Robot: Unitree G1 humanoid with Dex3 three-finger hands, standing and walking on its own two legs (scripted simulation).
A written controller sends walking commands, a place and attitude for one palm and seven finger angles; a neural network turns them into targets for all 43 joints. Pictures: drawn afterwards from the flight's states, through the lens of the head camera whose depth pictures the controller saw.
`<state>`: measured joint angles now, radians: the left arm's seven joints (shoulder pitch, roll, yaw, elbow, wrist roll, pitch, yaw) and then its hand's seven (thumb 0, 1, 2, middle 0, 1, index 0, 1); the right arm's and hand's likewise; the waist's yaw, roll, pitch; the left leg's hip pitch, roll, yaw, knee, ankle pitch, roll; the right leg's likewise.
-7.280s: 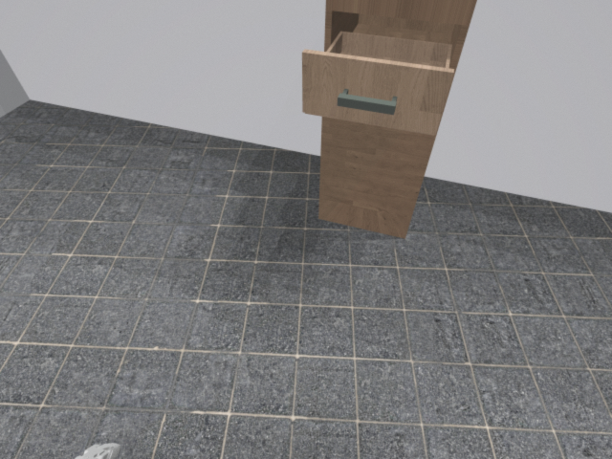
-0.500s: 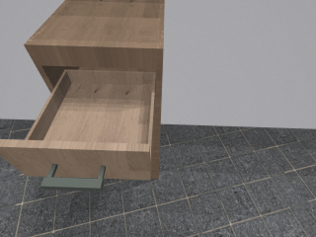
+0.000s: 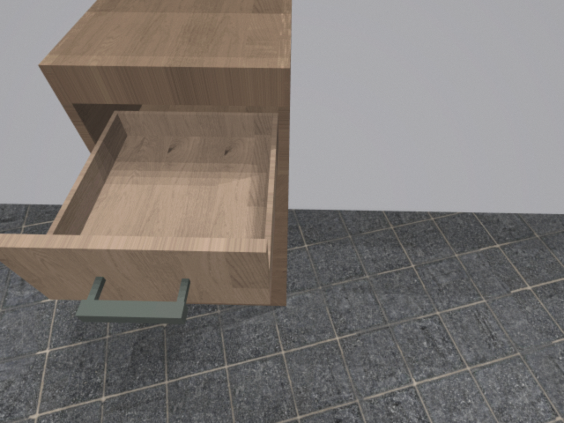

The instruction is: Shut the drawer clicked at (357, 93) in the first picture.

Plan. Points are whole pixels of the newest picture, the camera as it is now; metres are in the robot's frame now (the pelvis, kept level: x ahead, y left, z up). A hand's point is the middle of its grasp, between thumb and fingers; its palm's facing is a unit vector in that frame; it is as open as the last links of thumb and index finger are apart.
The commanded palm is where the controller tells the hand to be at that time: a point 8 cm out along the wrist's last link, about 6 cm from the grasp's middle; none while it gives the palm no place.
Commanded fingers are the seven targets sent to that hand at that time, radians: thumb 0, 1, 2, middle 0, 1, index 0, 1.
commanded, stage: come to a stop and stand still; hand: left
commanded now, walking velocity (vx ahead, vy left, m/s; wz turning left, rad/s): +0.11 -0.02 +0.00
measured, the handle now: (137, 298) +0.27 +0.22 +0.03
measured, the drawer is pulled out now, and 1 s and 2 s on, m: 0.29 0.29 0.29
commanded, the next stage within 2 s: look again from close up in 1.00 s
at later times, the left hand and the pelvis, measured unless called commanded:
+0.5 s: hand out of the picture +0.01 +0.20 -0.17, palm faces +0.00 -0.97 -0.24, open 7.4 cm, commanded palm none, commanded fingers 0.00 0.90 0.90 -0.20 -0.30 -0.20 -0.30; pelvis +0.01 +0.01 +0.00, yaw +0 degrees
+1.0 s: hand out of the picture +0.05 +0.17 -0.17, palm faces +0.02 -0.98 -0.21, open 7.4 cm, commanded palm none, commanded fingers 0.00 0.90 0.90 -0.20 -0.30 -0.20 -0.30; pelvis +0.03 -0.01 +0.00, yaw +0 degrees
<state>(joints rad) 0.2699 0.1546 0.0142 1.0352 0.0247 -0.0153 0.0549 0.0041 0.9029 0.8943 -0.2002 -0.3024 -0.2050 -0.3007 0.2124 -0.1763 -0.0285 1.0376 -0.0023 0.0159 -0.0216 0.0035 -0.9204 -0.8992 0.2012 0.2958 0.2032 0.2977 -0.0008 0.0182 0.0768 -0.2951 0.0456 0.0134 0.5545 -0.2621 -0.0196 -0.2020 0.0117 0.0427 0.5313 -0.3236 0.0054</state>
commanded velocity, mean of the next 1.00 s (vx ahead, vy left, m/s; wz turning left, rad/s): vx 0.02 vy -0.01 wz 0.00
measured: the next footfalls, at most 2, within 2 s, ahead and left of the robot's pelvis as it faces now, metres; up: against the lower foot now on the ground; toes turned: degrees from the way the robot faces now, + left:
none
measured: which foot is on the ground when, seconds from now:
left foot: down 0.00-1.00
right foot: down 0.00-1.00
